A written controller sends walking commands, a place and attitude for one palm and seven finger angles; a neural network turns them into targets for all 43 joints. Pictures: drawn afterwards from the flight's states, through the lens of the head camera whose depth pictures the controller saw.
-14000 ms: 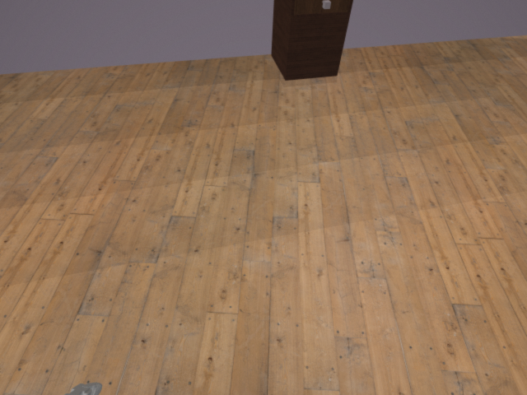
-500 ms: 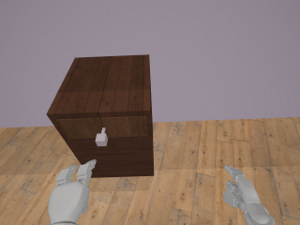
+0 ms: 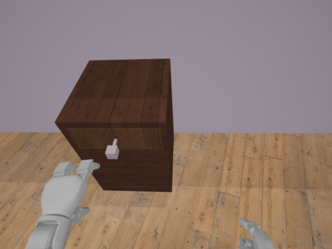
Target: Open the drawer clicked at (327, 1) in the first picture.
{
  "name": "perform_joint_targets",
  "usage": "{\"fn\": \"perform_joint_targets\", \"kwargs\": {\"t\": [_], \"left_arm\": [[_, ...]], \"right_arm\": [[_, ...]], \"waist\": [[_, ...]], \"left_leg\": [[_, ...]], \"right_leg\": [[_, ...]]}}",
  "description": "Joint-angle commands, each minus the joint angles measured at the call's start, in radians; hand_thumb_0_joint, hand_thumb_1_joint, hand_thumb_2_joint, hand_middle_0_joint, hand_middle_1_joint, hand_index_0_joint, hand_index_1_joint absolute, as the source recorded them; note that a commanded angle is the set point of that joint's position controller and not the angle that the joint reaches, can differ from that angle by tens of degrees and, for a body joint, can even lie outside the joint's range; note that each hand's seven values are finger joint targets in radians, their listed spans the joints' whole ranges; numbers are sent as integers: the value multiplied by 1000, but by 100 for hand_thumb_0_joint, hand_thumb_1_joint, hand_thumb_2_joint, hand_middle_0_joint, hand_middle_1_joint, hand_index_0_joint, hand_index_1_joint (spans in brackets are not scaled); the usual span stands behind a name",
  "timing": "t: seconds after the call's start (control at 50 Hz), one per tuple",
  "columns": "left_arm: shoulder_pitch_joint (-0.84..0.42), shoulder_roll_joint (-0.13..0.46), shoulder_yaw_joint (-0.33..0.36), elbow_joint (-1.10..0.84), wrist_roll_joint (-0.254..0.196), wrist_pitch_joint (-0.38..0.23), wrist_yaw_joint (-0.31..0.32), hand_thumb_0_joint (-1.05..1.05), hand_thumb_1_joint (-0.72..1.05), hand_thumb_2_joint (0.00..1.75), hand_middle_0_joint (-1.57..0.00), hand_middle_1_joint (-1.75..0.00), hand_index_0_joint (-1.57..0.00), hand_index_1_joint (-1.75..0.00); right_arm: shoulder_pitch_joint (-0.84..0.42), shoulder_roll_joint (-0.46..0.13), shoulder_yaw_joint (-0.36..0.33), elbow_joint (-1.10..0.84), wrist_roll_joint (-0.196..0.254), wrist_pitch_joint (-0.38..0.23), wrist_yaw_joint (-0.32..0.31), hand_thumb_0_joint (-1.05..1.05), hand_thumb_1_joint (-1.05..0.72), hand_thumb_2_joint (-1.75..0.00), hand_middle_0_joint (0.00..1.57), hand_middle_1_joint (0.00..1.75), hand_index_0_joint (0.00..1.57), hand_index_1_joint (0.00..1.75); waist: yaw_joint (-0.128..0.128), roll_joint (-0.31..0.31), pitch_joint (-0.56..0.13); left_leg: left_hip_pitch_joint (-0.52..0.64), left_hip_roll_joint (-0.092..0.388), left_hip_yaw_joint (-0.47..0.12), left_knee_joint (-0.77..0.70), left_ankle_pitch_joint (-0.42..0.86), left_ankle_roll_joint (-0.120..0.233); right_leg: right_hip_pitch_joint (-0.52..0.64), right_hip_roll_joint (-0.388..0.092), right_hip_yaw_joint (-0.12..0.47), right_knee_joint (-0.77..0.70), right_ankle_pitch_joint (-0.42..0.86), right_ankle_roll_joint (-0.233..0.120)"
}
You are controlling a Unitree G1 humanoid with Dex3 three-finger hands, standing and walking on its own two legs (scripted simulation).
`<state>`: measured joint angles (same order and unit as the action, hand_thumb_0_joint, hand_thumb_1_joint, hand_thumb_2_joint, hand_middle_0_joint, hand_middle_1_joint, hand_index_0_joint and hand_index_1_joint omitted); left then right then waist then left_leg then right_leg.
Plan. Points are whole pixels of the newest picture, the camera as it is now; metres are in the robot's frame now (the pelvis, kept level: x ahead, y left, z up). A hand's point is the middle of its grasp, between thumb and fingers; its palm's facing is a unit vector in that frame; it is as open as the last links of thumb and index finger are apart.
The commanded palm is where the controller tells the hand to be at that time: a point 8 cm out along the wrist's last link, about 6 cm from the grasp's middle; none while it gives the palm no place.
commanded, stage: raise the hand with hooked fingers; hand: left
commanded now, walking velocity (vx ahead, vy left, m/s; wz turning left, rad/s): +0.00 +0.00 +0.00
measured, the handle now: (113, 147) +0.51 +0.29 -0.20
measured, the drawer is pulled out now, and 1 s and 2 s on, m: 0.00 0.00 0.00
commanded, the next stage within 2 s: move the hooked fingers above the handle in 1.04 s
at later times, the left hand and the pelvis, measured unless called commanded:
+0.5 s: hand (66, 160) +0.29 +0.27 +0.08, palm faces +0.06 -0.09 -0.99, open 13.6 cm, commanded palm +0.27 +0.27 +0.13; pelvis +0.00 +0.03 +0.02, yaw +0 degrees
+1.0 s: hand (54, 152) +0.30 +0.30 +0.09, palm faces +0.02 -0.10 -0.99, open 13.8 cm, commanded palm +0.28 +0.30 +0.15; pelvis +0.00 +0.06 +0.02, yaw +1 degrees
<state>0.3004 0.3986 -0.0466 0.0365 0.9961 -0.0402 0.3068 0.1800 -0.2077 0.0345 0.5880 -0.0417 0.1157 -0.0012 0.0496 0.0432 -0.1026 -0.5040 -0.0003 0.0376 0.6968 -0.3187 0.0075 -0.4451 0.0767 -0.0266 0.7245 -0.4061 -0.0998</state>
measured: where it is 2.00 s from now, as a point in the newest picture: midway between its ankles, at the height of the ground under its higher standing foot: outside the picture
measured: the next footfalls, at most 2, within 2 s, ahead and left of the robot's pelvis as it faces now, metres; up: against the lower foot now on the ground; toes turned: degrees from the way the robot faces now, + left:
none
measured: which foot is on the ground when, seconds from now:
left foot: down 0.00-1.00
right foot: down 0.00-1.00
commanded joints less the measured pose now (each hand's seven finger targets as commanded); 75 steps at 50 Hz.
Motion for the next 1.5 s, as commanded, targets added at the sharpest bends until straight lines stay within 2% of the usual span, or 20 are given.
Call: {"fn": "perform_joint_targets", "kwargs": {"t": [0.0, 0.08, 0.16, 0.28, 0.38, 0.5, 0.62, 0.7, 0.72, 0.86, 0.88, 0.92, 0.94, 0.98, 1.1, 1.22, 1.26, 1.36, 1.4, 1.48], "left_arm": [[-133, 197, 177, -196, -14, -31, 87, 0, -13, 46, -27, -96, -27, -96], [-186, 179, 149, -190, -28, -11, 98, 0, -22, 42, -28, -102, -28, -102], [-234, 175, 106, -196, -30, 29, 66, 0, -31, 38, -29, -108, -29, -108], [-338, 231, 120, -181, -30, 77, -1, 0, -45, 32, -30, -117, -30, -117], [-454, 229, 92, -121, -41, 109, -66, 0, -50, 30, -30, -120, -30, -120], [-599, 235, 62, -126, -45, 91, -145, 0, -50, 30, -30, -120, -30, -120], [-709, 281, 87, -98, -60, 62, -196, 0, -50, 30, -30, -120, -30, -120], [-605, 258, 88, -60, -88, 51, -230, 0, -50, 30, -30, -120, -30, -120], [-599, 266, 95, -84, -89, 40, -233, 0, -50, 30, -30, -120, -30, -120], [-627, 309, 140, -185, -83, -21, -184, 0, -50, 30, -30, -120, -30, -120], [-626, 330, 161, -178, -82, -21, -172, 0, -50, 30, -30, -120, -30, -120], [-626, 308, 149, -153, -84, -16, -154, 0, -50, 30, -30, -120, -30, -120], [-632, 309, 146, -145, -81, -10, -147, 0, -50, 30, -30, -120, -30, -120], [-630, 326, 157, -151, -79, 2, -136, 0, -50, 30, -30, -120, -30, -120], [-595, 274, 91, -113, -90, 43, -166, 0, -50, 30, -30, -120, -30, -120], [-679, 237, 53, -34, -67, 16, -174, 0, -50, 30, -30, -120, -30, -120], [-730, 256, 73, 17, -49, -1, -158, 0, -50, 30, -30, -120, -30, -120], [-866, 271, 87, 106, -9, -43, -96, 0, -50, 30, -30, -120, -30, -120], [-890, 259, 79, 143, -3, -45, -75, 0, -50, 30, -30, -120, -30, -120], [-892, 239, 69, 258, 8, -27, -50, 0, -50, 30, -30, -120, -30, -120]], "right_arm": [[-171, -116, -82, -172, -2, -66, -7, 0, -90, -90, 20, 30, 20, 30], [-157, -131, -106, -161, 12, -68, -2, 0, -90, -90, 20, 30, 20, 30], [-167, -141, -113, -157, 23, -61, -3, 0, -90, -90, 20, 30, 20, 30], [-187, -144, -101, -168, 40, -44, -8, 0, -90, -90, 20, 30, 20, 30], [-194, -132, -83, -173, 57, -29, -11, 0, -90, -90, 20, 30, 20, 30], [-191, -126, -71, -172, 59, -24, -13, 0, -90, -90, 20, 30, 20, 30], [-176, -129, -66, -162, 62, -13, -13, 0, -90, -90, 20, 30, 20, 30], [-156, -138, -68, -175, 65, -4, -2, 0, -90, -90, 20, 30, 20, 30], [-154, -141, -73, -175, 64, 0, 1, 0, -90, -90, 20, 30, 20, 30], [-132, -149, -91, -170, 55, -5, 7, 0, -90, -90, 20, 30, 20, 30], [-128, -151, -91, -165, 54, -5, 5, 0, -90, -90, 20, 30, 20, 30], [-125, -151, -94, -158, 60, -5, 6, 0, -90, -90, 20, 30, 20, 30], [-131, -152, -94, -155, 61, -4, 7, 0, -90, -90, 20, 30, 20, 30], [-125, -157, -97, -155, 61, -7, 7, 0, -90, -90, 20, 30, 20, 30], [-131, -158, -90, -160, 71, -5, 9, 0, -90, -90, 20, 30, 20, 30], [-105, -154, -91, -147, 70, -5, 2, 0, -90, -90, 20, 30, 20, 30], [-95, -155, -92, -139, 66, -5, -5, 0, -90, -90, 20, 30, 20, 30], [-68, -152, -99, -119, 57, -10, -15, 0, -90, -90, 20, 30, 20, 30], [-53, -156, -104, -117, 52, -9, -13, 0, -90, -90, 20, 30, 20, 30], [-25, -166, -114, -110, 53, 1, -9, 0, -90, -90, 20, 30, 20, 30]], "waist": [[16, -74, -204], [-7, -87, -213], [0, -39, -216], [13, -39, -177], [6, -35, -128], [-2, 11, -150], [-5, 0, -138], [10, -40, -146], [10, -22, -155], [10, 29, -198], [13, 23, -195], [6, 7, -179], [5, 29, -173], [8, 26, -197], [-3, 4, -166], [-22, -20, -120], [-22, -36, -133], [-30, 39, -210], [-35, 24, -258], [-44, -4, -267]], "left_leg": [[21, -59, -44, -17, 165, 40], [62, -58, -33, -23, 193, 46], [141, -54, -20, -57, 251, 53], [216, -41, -18, -119, 297, 55], [262, -34, -20, -171, 279, 52], [344, -26, -31, -198, 324, 53], [372, -20, -50, -228, 331, 50], [361, -17, -57, -240, 360, 48], [375, -14, -54, -237, 380, 48], [415, 0, -79, -226, 429, 44], [400, 0, -84, -230, 421, 40], [391, 3, -85, -232, 389, 40], [393, 2, -84, -232, 378, 39], [399, 5, -91, -234, 385, 37], [388, 6, -88, -249, 338, 40], [357, 3, -80, -238, 277, 42], [338, -3, -73, -221, 258, 45], [312, -12, -67, -157, 258, 44], [304, -12, -67, -132, 268, 45], [243, -11, -59, -91, 297, 45]], "right_leg": [[181, -108, 228, -136, 516, 85], [167, -100, 207, -142, 542, 87], [164, -84, 152, -148, 539, 77], [176, -66, 110, -192, 462, 65], [171, -55, 85, -243, 369, 63], [181, -52, 57, -269, 363, 58], [183, -47, 38, -296, 328, 53], [213, -46, 29, -302, 346, 51], [211, -46, 32, -303, 357, 52], [171, -41, 22, -285, 328, 47], [176, -38, 19, -282, 313, 45], [150, -38, 14, -282, 286, 47], [136, -38, 15, -282, 276, 46], [149, -35, 15, -278, 273, 44], [147, -40, 14, -294, 251, 50], [83, -36, 11, -287, 209, 49], [65, -34, 14, -274, 200, 48], [8, -30, 18, -215, 197, 38], [-2, -30, 18, -196, 210, 41], [-23, -24, 20, -160, 256, 40]]}}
